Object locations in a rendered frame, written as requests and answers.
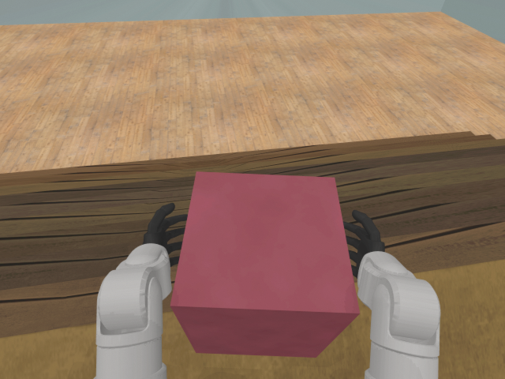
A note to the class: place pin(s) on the right robot hand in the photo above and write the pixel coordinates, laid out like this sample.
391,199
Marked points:
369,238

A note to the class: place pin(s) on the right robot forearm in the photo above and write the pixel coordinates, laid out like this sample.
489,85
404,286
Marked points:
405,321

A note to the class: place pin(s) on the left robot hand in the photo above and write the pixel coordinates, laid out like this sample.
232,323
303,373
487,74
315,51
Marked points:
158,225

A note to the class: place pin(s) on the left robot forearm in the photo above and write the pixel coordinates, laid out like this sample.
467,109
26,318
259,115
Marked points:
129,316

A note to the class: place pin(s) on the carton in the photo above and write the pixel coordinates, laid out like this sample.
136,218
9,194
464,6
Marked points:
264,267

